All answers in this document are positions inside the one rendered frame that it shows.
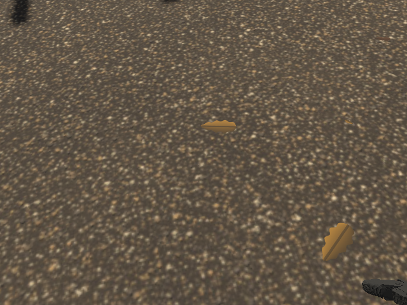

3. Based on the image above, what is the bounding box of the right robot hand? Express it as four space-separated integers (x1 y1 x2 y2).
362 279 407 305

